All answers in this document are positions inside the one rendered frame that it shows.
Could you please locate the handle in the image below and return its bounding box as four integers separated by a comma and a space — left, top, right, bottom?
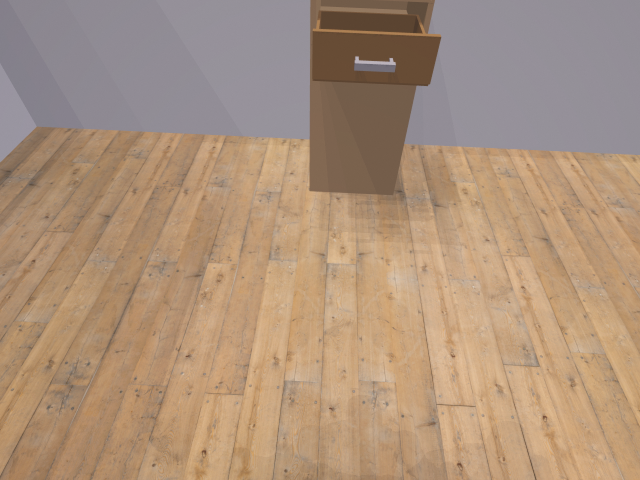
354, 56, 396, 72

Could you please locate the drawer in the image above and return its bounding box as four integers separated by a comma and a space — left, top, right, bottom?
312, 10, 441, 86

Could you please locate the cabinet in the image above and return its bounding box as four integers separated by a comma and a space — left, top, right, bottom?
309, 0, 435, 195

